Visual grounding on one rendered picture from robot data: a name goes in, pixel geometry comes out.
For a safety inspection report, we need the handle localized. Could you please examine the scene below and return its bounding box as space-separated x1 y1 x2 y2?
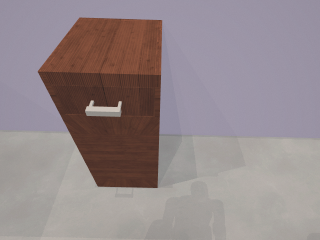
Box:
85 100 122 117

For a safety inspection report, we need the cabinet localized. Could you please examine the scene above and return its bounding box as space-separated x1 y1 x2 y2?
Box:
37 17 162 188

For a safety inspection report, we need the drawer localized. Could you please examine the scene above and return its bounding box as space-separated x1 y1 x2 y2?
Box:
52 84 155 116

